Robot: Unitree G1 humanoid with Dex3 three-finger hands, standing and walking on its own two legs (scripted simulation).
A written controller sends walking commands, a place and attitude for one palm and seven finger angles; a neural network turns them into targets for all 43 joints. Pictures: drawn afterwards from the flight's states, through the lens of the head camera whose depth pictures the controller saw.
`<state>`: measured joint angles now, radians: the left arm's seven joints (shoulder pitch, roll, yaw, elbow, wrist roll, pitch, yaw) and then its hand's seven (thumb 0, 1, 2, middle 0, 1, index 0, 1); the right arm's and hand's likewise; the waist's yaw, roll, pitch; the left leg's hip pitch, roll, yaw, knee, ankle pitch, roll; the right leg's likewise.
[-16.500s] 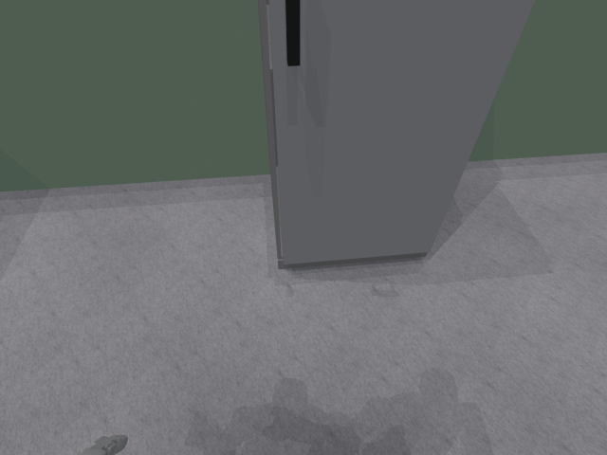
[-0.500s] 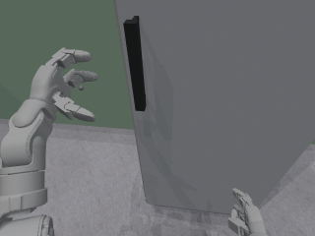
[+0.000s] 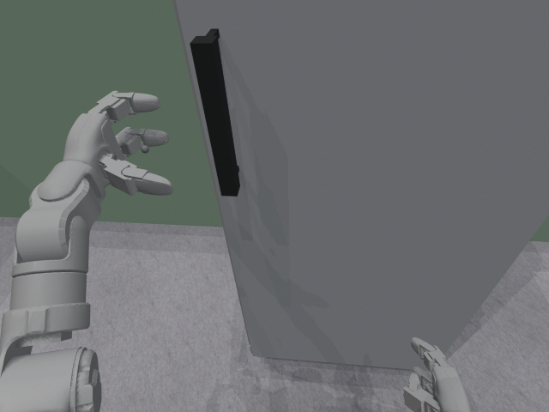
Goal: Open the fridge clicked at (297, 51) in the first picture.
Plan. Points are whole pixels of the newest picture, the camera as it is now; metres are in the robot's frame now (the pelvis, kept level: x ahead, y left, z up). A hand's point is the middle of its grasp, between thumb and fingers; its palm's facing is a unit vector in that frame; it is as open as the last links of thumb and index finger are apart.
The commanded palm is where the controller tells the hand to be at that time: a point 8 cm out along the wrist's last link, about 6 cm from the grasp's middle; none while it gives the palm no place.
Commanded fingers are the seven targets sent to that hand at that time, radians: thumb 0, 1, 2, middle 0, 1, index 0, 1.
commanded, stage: move the hooked fingers beside the handle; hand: left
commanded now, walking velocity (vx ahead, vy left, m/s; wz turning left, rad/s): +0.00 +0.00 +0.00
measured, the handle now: (223, 120) +0.45 +0.11 +0.24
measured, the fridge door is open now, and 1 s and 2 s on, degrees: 0 0 0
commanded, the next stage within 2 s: none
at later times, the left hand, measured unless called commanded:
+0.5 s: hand (176, 143) +0.39 +0.17 +0.24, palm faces +0.01 -1.00 -0.02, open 14.0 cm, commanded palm +0.35 +0.23 +0.25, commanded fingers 0.00 -0.50 0.30 -0.30 -1.20 -0.30 -1.20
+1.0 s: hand (163, 134) +0.38 +0.17 +0.26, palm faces +0.03 -1.00 -0.03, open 14.0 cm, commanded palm +0.35 +0.23 +0.25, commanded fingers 0.00 -0.50 0.30 -0.30 -1.20 -0.30 -1.20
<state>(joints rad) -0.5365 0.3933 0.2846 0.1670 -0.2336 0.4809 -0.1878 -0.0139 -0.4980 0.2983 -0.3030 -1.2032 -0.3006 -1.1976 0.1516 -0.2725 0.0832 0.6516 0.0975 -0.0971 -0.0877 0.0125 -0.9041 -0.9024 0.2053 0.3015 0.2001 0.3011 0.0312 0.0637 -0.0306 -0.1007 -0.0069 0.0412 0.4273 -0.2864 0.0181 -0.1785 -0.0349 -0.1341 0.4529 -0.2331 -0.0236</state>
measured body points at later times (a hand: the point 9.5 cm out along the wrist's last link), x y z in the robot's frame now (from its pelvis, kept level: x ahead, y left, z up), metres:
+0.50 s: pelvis +0.00 +0.00 +0.00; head -0.03 -0.03 +0.45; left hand +0.38 +0.22 +0.24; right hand +0.16 -0.24 -0.09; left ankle -0.03 +0.11 -0.74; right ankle +0.01 -0.10 -0.74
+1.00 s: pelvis -0.01 +0.00 +0.00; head -0.04 -0.02 +0.45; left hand +0.37 +0.23 +0.26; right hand +0.18 -0.22 -0.08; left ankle -0.03 +0.11 -0.74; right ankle +0.01 -0.10 -0.74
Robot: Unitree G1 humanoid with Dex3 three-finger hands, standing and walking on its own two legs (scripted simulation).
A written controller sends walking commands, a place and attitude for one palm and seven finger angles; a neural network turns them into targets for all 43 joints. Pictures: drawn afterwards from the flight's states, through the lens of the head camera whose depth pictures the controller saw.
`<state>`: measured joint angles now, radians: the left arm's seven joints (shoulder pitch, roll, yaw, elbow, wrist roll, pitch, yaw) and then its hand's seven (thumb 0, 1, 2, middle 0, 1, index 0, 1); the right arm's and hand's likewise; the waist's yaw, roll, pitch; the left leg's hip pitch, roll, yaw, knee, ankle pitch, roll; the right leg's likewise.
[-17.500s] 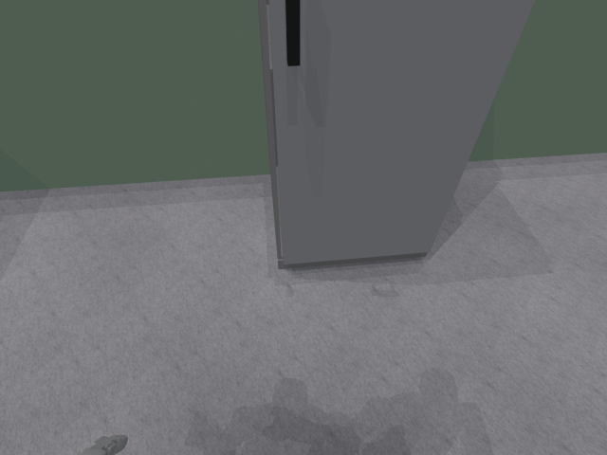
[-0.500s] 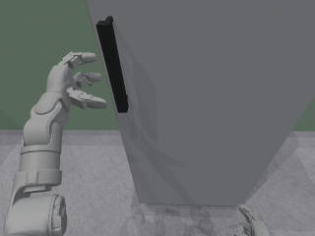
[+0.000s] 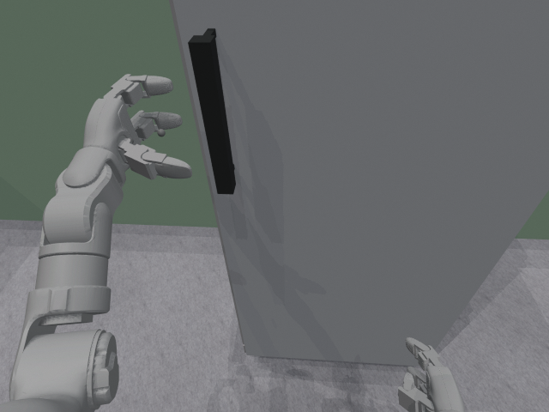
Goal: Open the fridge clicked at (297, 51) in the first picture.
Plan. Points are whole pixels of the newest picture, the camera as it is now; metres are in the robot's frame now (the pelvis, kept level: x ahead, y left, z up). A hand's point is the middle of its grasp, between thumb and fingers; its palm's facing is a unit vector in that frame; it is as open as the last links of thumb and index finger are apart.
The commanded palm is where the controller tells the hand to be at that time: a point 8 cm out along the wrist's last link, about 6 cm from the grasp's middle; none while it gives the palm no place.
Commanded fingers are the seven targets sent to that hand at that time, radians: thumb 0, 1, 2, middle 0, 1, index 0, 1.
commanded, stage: move the hooked fingers beside the handle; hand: left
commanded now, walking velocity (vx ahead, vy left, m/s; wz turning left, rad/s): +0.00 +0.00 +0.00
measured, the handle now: (219, 119) +0.45 +0.11 +0.24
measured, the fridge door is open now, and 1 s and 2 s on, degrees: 0 0 0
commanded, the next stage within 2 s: none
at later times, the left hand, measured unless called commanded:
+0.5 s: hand (165, 134) +0.39 +0.17 +0.25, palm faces +0.03 -1.00 -0.03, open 14.0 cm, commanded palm +0.35 +0.22 +0.24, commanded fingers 0.00 -0.50 0.30 -0.30 -1.20 -0.30 -1.20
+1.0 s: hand (177, 156) +0.38 +0.16 +0.22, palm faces -0.01 -1.00 -0.02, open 14.0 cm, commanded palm +0.35 +0.22 +0.25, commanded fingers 0.00 -0.50 0.30 -0.30 -1.20 -0.30 -1.20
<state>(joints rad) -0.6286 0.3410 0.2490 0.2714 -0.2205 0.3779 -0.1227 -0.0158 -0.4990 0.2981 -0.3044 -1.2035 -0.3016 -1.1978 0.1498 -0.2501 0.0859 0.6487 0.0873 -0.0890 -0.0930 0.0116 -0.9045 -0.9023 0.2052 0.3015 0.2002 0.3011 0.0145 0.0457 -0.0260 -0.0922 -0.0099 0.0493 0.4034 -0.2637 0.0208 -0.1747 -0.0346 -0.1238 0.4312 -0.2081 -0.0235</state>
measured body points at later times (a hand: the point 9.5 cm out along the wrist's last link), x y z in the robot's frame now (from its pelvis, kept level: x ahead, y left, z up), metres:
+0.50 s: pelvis +0.00 +0.00 +0.00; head -0.03 -0.03 +0.45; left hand +0.38 +0.22 +0.26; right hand +0.19 -0.23 -0.08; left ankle -0.03 +0.10 -0.74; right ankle +0.02 -0.10 -0.74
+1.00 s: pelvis +0.01 +0.00 +0.00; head -0.01 -0.03 +0.45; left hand +0.38 +0.22 +0.22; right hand +0.19 -0.24 -0.09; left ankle -0.03 +0.10 -0.74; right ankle +0.02 -0.10 -0.74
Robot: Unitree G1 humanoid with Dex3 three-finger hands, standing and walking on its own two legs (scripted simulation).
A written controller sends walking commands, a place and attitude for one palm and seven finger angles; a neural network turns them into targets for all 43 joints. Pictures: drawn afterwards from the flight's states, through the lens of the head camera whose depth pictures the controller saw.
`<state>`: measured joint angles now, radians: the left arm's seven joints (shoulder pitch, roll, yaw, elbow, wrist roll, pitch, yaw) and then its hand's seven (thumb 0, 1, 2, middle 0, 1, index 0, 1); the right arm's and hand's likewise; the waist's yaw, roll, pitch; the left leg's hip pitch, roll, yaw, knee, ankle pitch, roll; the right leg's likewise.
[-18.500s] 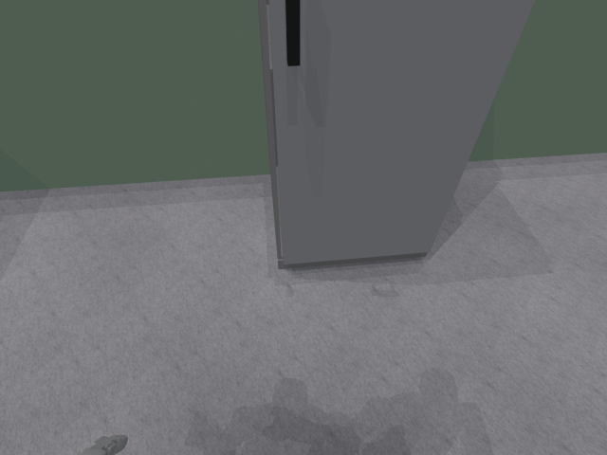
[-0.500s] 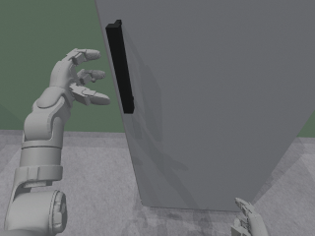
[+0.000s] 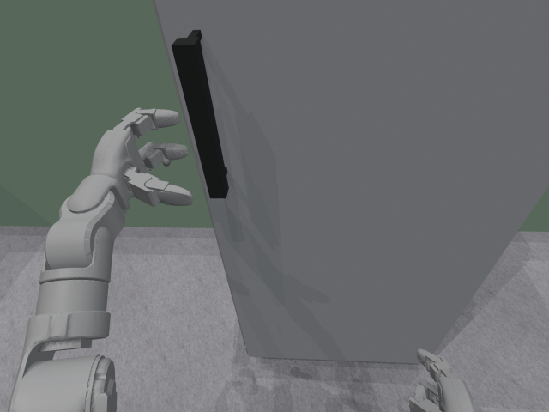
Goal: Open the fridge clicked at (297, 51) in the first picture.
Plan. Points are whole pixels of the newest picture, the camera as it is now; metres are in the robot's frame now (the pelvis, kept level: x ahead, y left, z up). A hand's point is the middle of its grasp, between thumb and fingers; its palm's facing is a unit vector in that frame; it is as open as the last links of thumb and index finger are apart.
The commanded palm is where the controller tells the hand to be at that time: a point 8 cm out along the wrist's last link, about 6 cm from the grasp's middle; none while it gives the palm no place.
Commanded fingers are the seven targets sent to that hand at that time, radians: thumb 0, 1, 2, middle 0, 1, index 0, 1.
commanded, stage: move the hooked fingers beside the handle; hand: left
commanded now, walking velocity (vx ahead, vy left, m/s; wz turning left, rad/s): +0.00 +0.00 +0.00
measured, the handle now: (208, 122) +0.44 +0.12 +0.24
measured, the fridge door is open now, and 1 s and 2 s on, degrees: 0 0 0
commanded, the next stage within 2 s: feel for the door with the fingertips in 1.80 s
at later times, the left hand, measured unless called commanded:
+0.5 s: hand (160, 142) +0.38 +0.17 +0.25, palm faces +0.06 -1.00 -0.02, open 14.0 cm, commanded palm +0.35 +0.23 +0.25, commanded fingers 0.00 -0.50 0.30 -0.30 -1.20 -0.30 -1.20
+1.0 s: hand (137, 142) +0.38 +0.20 +0.25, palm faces +0.09 -1.00 -0.04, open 14.0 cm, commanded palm +0.34 +0.24 +0.24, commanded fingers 0.00 -0.50 0.30 -0.30 -1.20 -0.30 -1.20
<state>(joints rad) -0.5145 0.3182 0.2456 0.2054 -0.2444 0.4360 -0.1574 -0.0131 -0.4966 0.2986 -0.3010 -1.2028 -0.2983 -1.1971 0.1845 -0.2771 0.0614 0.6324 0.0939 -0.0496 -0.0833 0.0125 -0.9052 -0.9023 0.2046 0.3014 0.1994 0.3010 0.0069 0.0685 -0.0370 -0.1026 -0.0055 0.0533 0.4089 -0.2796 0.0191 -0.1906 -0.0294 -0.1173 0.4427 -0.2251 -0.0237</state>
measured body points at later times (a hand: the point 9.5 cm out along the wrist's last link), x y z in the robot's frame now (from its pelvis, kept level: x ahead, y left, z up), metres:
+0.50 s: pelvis +0.00 +0.00 +0.00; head -0.03 -0.02 +0.45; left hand +0.37 +0.22 +0.25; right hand +0.18 -0.23 -0.08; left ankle -0.04 +0.11 -0.74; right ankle +0.01 -0.10 -0.74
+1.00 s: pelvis +0.00 +0.00 +0.00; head -0.03 -0.02 +0.45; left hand +0.37 +0.25 +0.25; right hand +0.19 -0.23 -0.08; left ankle -0.04 +0.11 -0.74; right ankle +0.01 -0.10 -0.74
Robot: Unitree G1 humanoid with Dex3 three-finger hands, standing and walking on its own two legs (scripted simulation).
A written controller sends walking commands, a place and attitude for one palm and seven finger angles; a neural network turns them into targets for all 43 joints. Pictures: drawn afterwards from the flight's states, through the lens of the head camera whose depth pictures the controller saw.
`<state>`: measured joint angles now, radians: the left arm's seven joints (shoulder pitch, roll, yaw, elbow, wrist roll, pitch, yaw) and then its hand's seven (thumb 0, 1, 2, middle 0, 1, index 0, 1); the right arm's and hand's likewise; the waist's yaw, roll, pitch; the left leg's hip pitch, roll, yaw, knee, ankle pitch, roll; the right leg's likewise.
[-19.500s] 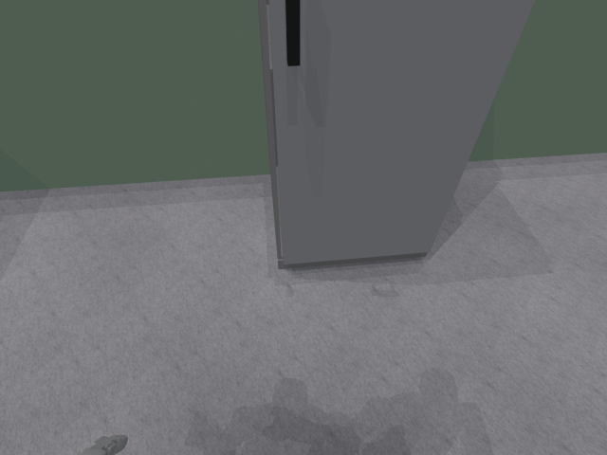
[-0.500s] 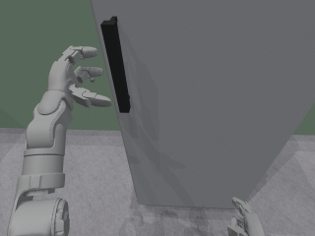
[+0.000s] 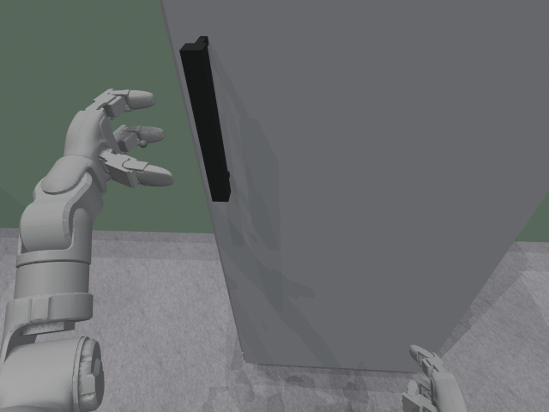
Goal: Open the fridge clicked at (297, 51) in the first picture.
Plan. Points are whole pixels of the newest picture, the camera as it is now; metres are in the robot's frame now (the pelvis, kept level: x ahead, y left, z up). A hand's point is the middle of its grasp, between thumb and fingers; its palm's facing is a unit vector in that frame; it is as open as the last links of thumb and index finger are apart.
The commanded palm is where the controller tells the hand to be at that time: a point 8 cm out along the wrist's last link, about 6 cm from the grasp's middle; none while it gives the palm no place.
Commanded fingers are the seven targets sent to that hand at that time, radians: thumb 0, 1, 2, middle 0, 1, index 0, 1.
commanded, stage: move the hooked fingers beside the handle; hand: left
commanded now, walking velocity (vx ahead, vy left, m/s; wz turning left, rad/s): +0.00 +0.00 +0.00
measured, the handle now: (213, 126) +0.44 +0.12 +0.24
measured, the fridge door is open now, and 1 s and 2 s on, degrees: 0 0 0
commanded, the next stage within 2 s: feel for the door with the fingertips in 0.80 s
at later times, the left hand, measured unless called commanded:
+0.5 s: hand (159, 163) +0.37 +0.18 +0.22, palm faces +0.05 -1.00 -0.03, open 14.0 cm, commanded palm +0.34 +0.23 +0.25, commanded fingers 0.00 -0.50 0.30 -0.30 -1.20 -0.30 -1.20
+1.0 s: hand (153, 133) +0.36 +0.17 +0.27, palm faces +0.06 -1.00 -0.03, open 14.0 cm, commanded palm +0.34 +0.22 +0.25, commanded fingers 0.00 -0.50 0.30 -0.30 -1.20 -0.30 -1.20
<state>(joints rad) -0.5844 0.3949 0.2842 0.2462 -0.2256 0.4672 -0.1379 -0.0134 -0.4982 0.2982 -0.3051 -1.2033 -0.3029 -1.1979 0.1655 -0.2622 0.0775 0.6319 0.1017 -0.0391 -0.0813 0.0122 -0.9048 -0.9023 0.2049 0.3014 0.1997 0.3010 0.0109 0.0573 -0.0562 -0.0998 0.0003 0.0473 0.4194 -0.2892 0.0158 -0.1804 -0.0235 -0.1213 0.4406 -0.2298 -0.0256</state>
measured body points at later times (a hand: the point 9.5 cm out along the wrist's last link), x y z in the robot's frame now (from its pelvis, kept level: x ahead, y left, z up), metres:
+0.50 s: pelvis +0.00 +0.00 +0.00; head -0.02 -0.02 +0.45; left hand +0.36 +0.23 +0.23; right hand +0.17 -0.23 -0.09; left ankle -0.04 +0.11 -0.74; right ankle +0.01 -0.10 -0.74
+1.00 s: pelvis +0.00 +0.00 +0.00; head -0.04 -0.03 +0.45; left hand +0.35 +0.22 +0.28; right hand +0.18 -0.23 -0.08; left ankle -0.04 +0.11 -0.74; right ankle +0.01 -0.10 -0.74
